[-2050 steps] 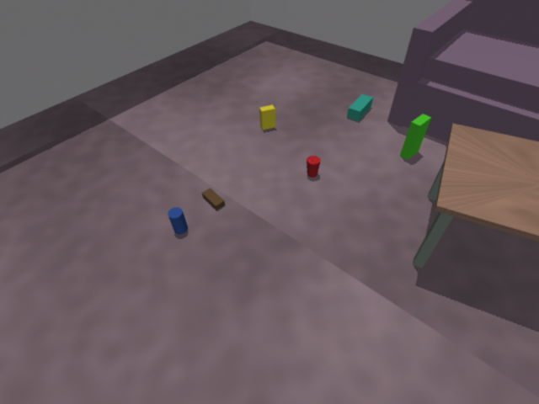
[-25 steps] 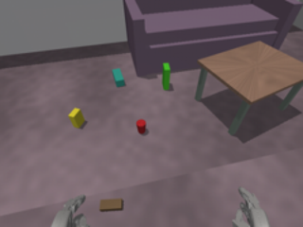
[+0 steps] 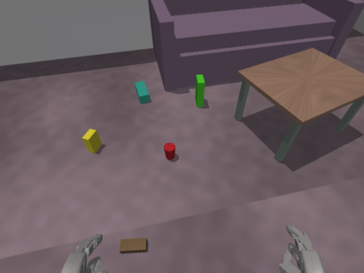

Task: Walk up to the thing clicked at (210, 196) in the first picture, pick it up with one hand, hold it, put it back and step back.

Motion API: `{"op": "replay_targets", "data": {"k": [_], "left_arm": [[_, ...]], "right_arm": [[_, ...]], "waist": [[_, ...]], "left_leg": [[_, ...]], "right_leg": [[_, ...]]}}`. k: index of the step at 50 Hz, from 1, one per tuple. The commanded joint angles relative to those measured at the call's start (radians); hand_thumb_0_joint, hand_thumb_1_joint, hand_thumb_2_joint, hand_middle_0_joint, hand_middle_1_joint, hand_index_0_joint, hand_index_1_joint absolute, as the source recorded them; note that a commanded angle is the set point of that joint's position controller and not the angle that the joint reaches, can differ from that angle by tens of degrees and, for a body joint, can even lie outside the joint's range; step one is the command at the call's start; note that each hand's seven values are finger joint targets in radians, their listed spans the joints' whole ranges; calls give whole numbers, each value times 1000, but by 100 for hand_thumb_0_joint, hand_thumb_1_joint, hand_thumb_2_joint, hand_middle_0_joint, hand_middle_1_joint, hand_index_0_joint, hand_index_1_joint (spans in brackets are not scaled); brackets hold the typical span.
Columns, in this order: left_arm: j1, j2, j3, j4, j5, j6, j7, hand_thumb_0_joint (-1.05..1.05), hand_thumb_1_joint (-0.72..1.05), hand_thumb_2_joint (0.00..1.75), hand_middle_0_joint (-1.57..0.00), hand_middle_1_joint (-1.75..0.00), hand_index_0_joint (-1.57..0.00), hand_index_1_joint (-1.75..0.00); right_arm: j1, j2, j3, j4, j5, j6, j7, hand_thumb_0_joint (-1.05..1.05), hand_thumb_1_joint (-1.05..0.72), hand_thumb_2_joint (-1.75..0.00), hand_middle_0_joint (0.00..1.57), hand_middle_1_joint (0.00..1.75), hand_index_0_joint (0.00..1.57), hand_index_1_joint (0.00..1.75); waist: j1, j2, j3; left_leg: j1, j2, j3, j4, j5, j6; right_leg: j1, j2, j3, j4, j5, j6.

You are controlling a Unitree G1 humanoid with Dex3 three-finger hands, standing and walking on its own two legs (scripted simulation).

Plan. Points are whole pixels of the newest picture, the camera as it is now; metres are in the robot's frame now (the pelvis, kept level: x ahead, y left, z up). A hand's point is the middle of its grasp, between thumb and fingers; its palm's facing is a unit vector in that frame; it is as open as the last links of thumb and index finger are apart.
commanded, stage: stand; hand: left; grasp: from above
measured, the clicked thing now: (133, 245) +0.41 +0.26 -0.70
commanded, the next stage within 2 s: none
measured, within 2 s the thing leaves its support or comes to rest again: neither
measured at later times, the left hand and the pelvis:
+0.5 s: hand out of the picture +0.05 +0.25 -0.11, palm faces +0.03 -0.94 -0.33, open 7.4 cm; pelvis -0.01 +0.01 +0.04, yaw +1 degrees
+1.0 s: hand out of the picture +0.03 +0.24 -0.10, palm faces +0.04 -0.94 -0.34, open 7.3 cm; pelvis -0.01 +0.00 +0.06, yaw +1 degrees
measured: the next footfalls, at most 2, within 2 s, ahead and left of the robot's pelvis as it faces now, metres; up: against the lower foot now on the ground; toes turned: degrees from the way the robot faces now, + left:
none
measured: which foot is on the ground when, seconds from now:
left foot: down 0.00-1.00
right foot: down 0.00-1.00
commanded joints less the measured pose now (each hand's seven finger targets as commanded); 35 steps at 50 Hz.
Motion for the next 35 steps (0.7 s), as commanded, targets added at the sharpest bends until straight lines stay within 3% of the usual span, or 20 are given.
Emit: {"op": "replay_targets", "data": {"k": [1,3,4,5,6,8,10,15,17,19,20,22,28,32,35], "left_arm": [[-20,114,72,-197,8,-49,13,0,90,90,-20,-30,-20,-30],[-31,116,70,-206,8,-53,10,0,90,90,-20,-30,-20,-30],[-312,194,65,145,125,-269,53,0,90,90,-20,-30,-20,-30],[-205,208,84,344,125,-337,45,0,90,90,-20,-30,-20,-30],[-196,222,81,384,120,-370,37,0,90,90,-20,-30,-20,-30],[-228,228,63,477,129,-410,30,0,90,90,-20,-30,-20,-30],[-271,215,67,562,110,-414,24,0,90,90,-20,-30,-20,-30],[-296,195,62,765,103,-449,26,0,90,90,-20,-30,-20,-30],[-320,209,65,831,107,-461,23,0,90,90,-20,-30,-20,-30],[-298,206,64,893,102,-468,21,0,90,90,-20,-30,-20,-30],[-305,207,61,918,102,-470,21,0,90,90,-20,-30,-20,-30],[-290,218,62,976,98,-475,22,0,90,90,-20,-30,-20,-30],[-304,244,54,1089,89,-483,26,0,90,90,-20,-30,-20,-30],[-305,248,49,1148,89,-476,26,0,90,90,-20,-30,-20,-30],[-308,252,46,1181,91,-478,26,0,90,90,-20,-30,-20,-30]], "right_arm": [[-68,-120,-55,-160,4,-53,-12,0,-90,-90,20,30,20,30],[-65,-123,-56,-156,4,-52,-9,0,-90,-90,20,30,20,30],[-116,-239,-89,92,-105,60,51,0,-90,-90,20,30,20,30],[-140,-247,-108,106,-113,101,84,0,-90,-90,20,30,20,30],[-142,-255,-113,67,-117,122,101,0,-90,-90,20,30,20,30],[-127,-238,-109,121,-81,137,141,0,-90,-90,20,30,20,30],[-127,-223,-107,155,-53,148,168,0,-90,-90,20,30,20,30],[-169,-236,-117,233,-57,171,178,0,-90,-90,20,30,20,30],[-166,-235,-116,258,-54,185,174,0,-90,-90,20,30,20,30],[-166,-246,-117,291,-52,192,171,0,-90,-90,20,30,20,30],[-165,-243,-115,302,-49,195,169,0,-90,-90,20,30,20,30],[-161,-247,-114,330,-47,204,165,0,-90,-90,20,30,20,30],[-133,-249,-106,412,-34,215,160,0,-90,-90,20,30,20,30],[-144,-256,-104,445,-30,223,159,0,-90,-90,20,30,20,30],[-152,-257,-100,464,-27,224,160,0,-90,-90,20,30,20,30]], "waist": [[3,-4,-87],[0,-2,-84],[73,-82,140],[80,-131,59],[57,-128,53],[60,-65,6],[65,-92,26],[83,18,61],[65,-16,117],[76,14,116],[67,6,119],[68,-9,139],[49,-39,146],[52,-30,196],[55,-32,195]], "left_leg": [[119,-48,33,-156,218,34],[121,-47,28,-162,206,35],[124,-19,-6,-221,407,79],[192,-30,28,-211,389,96],[235,-31,7,-217,391,97],[296,-37,9,-246,380,94],[321,-41,16,-275,325,85],[370,19,-73,-417,304,100],[346,10,-62,-467,224,90],[379,20,-76,-495,238,88],[396,19,-73,-510,260,85],[417,19,-68,-538,209,80],[516,20,-43,-576,374,66],[506,32,-60,-653,259,60],[509,32,-58,-672,284,56]], "right_leg": [[22,44,-24,-160,211,-28],[28,45,-26,-158,197,-29],[221,-34,24,-192,199,-66],[240,-50,98,-240,203,-93],[189,-45,126,-249,242,-116],[275,-64,125,-231,305,-103],[260,-67,113,-265,246,-85],[308,-39,47,-288,223,-45],[329,-40,52,-342,200,-50],[363,-46,49,-374,230,-49],[369,-47,49,-391,248,-48],[388,-58,61,-445,237,-50],[455,-82,73,-537,343,-47],[466,-75,63,-578,274,-38],[499,-82,60,-596,296,-37]]}}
